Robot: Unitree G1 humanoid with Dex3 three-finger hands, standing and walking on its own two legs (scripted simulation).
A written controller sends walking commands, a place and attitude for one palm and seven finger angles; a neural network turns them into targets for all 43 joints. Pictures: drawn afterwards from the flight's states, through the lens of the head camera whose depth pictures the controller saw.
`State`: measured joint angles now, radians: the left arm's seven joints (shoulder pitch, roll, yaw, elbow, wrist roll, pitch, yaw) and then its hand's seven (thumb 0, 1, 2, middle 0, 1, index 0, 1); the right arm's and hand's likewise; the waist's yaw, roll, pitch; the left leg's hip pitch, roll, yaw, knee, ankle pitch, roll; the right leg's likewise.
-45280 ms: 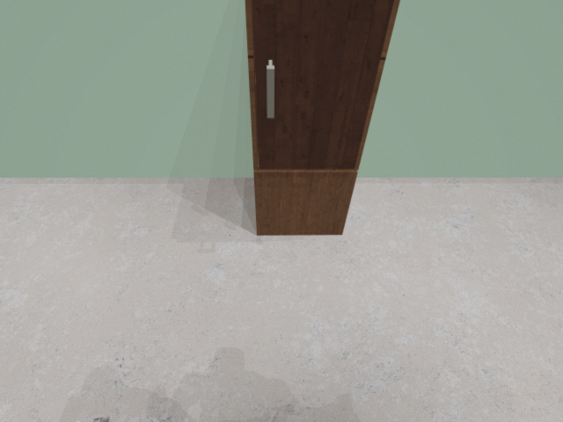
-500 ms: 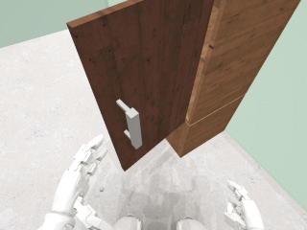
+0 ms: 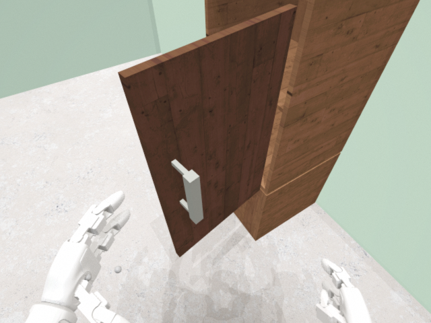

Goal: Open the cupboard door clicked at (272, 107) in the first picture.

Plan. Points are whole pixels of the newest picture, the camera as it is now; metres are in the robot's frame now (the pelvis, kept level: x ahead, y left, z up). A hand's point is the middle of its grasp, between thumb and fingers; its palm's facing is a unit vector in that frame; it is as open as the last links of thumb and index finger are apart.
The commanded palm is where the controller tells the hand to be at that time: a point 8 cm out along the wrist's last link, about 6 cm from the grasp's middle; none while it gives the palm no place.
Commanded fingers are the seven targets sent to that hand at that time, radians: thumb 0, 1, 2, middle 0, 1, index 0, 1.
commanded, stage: draw the hand back to the body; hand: left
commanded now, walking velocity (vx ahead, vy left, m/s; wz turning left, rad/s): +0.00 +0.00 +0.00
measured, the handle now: (187, 192) +0.36 +0.08 +0.04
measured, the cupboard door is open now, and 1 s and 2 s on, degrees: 100 100 100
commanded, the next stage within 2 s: step back with the hand held close in 1.16 s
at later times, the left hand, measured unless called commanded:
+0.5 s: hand (52, 232) +0.21 +0.23 +0.16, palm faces +0.30 -0.87 -0.40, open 12.5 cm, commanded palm +0.17 +0.28 +0.18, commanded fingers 0.00 0.44 0.70 -0.18 -0.30 -0.18 -0.30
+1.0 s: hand (12, 209) +0.22 +0.26 +0.21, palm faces +0.42 -0.81 -0.41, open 7.6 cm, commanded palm +0.17 +0.30 +0.23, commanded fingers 0.00 0.90 0.90 -0.20 -0.30 -0.20 -0.30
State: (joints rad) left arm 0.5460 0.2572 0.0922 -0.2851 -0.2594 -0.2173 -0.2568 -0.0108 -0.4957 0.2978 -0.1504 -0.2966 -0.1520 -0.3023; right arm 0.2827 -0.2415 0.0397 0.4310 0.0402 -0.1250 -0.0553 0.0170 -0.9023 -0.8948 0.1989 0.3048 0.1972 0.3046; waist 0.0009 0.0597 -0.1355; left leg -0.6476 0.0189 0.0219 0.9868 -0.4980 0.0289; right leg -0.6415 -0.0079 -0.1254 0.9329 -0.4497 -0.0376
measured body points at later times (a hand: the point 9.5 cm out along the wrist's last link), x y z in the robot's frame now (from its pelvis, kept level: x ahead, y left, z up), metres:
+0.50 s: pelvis +0.02 +0.01 +0.05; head +0.01 -0.01 +0.50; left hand +0.19 +0.28 +0.18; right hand +0.21 -0.21 -0.03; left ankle +0.00 +0.10 -0.68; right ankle +0.01 -0.10 -0.68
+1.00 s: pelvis +0.02 +0.00 +0.06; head +0.00 -0.02 +0.51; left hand +0.19 +0.30 +0.23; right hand +0.21 -0.22 -0.02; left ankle +0.00 +0.10 -0.68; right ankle +0.01 -0.10 -0.68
